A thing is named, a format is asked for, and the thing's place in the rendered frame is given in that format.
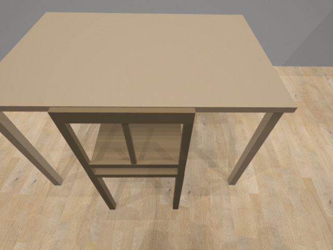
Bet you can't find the chair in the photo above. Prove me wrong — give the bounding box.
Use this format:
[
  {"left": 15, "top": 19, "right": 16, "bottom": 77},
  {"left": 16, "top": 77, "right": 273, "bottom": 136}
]
[{"left": 48, "top": 107, "right": 195, "bottom": 210}]

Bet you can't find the table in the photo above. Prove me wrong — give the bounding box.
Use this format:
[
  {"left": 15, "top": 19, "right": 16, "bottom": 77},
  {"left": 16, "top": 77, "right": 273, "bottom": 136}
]
[{"left": 0, "top": 12, "right": 298, "bottom": 185}]

